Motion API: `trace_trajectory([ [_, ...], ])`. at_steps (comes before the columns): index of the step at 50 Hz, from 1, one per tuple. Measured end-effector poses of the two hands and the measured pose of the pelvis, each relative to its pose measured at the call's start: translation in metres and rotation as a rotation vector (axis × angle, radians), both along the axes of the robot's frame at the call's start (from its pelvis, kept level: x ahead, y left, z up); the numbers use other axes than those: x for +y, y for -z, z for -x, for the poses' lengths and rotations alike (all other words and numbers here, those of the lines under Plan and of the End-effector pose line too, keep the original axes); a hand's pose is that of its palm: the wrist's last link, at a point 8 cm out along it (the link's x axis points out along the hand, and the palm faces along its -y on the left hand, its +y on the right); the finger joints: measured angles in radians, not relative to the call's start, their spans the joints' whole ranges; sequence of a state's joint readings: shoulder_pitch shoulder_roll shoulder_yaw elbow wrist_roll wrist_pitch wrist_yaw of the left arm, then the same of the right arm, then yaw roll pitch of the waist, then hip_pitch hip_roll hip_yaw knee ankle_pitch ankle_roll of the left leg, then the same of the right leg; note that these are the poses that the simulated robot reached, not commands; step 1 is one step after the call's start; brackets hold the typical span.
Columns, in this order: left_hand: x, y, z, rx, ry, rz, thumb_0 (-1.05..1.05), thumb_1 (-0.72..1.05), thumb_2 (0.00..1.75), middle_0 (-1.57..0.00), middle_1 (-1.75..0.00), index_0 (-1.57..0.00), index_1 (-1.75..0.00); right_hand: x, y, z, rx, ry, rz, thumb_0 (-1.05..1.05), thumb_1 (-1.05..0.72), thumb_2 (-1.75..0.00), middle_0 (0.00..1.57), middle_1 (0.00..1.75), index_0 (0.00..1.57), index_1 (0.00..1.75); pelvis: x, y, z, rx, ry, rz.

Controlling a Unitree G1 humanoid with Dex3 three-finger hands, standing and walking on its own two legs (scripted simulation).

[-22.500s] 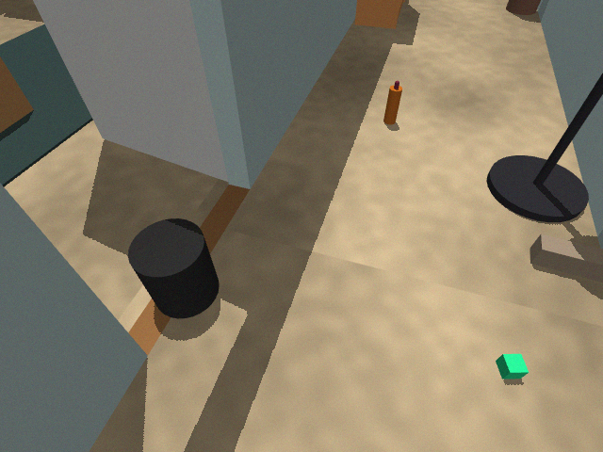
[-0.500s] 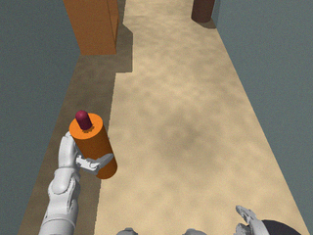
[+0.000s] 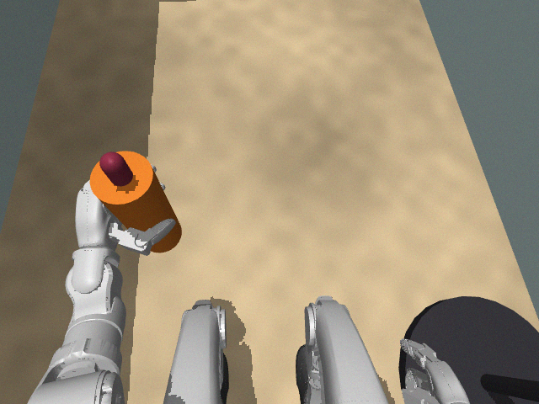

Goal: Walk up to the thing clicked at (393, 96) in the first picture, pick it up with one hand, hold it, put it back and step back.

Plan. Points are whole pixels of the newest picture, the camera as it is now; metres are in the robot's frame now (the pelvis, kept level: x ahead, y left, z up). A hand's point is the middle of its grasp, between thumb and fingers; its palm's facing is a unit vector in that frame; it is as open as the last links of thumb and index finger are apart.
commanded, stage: crouch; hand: left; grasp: from the side
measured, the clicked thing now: (141, 205) +0.40 +0.19 -0.01
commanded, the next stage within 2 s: lower in 1.20 s
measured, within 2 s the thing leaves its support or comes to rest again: neither
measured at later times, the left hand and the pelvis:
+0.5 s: hand (165, 229) +0.42 +0.20 -0.20, palm faces +0.09 -1.00 -0.01, open 10.1 cm; pelvis -0.05 +0.00 -0.17, yaw -2 degrees
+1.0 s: hand (173, 235) +0.44 +0.20 -0.29, palm faces +0.05 -1.00 -0.01, open 10.1 cm; pelvis -0.05 +0.00 -0.23, yaw -5 degrees
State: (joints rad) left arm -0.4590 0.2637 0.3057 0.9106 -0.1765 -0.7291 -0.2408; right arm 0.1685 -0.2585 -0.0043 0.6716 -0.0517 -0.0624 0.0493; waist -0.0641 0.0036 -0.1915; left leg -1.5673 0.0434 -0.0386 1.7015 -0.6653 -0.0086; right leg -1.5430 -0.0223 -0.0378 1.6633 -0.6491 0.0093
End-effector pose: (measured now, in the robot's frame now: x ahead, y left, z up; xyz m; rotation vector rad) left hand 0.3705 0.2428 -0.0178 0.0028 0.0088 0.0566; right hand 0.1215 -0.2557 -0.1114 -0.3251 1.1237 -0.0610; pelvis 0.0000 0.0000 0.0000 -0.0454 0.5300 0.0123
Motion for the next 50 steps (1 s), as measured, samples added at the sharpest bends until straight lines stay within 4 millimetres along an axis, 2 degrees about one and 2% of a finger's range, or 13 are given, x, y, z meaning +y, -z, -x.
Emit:
trace_trajectory([
  [6,0.007,0.051,-0.004,-0.009,-0.044,0.005,-0.01,-0.38,1.09,-0.72,-1.02,-0.72,-1.01,0.005,0.055,0.013,0.044,-0.019,-0.02,0.0,-0.91,-0.91,0.2,0.3,0.2,0.3,-0.002,0.047,0.016,0.036,0.006,0.003],
  [15,0.007,0.13,-0.013,0.001,-0.018,-0.006,-0.01,-0.38,1.09,-0.72,-1.01,-0.72,-1.01,-0.004,0.116,0.046,0.102,-0.032,0.022,0.0,-0.9,-0.91,0.2,0.3,0.21,0.3,-0.002,0.115,0.038,0.048,0.013,0.016],
  [23,0.01,0.176,-0.023,-0.002,-0.035,-0.004,-0.01,-0.38,1.09,-0.72,-1.01,-0.72,-1.0,-0.014,0.159,0.082,0.169,-0.001,0.052,0.0,-0.91,-0.91,0.2,0.3,0.2,0.3,-0.002,0.163,0.048,0.021,0.02,0.023],
  [28,0.011,0.197,-0.029,0.006,-0.023,-0.012,-0.01,-0.39,1.09,-0.72,-1.01,-0.72,-1.0,-0.015,0.177,0.097,0.201,0.009,0.057,0.0,-0.91,-0.9,0.2,0.3,0.2,0.3,-0.001,0.183,0.051,0.007,0.027,0.03],
  [33,0.013,0.22,-0.034,0.017,-0.027,0.007,-0.01,-0.39,1.09,-0.72,-1.01,-0.72,-1.0,-0.016,0.188,0.104,0.227,0.0,0.068,0.0,-0.91,-0.9,0.2,0.3,0.21,0.3,-0.001,0.198,0.05,-0.002,0.035,0.04],
  [41,0.019,0.247,-0.04,0.02,-0.02,0.003,-0.01,-0.39,1.09,-0.72,-1.01,-0.72,-1.0,-0.018,0.196,0.101,0.248,-0.029,0.104,0.0,-0.9,-0.9,0.2,0.3,0.21,0.3,0.002,0.215,0.048,-0.017,0.043,0.062],
  [50,0.015,0.27,-0.043,0.031,0.011,-0.004,-0.01,-0.39,1.09,-0.72,-1.01,-0.72,-1.0,-0.02,0.204,0.094,0.263,-0.075,0.127,0.0,-0.91,-0.9,0.2,0.3,0.21,0.3,0.004,0.227,0.047,-0.038,0.051,0.081],
])
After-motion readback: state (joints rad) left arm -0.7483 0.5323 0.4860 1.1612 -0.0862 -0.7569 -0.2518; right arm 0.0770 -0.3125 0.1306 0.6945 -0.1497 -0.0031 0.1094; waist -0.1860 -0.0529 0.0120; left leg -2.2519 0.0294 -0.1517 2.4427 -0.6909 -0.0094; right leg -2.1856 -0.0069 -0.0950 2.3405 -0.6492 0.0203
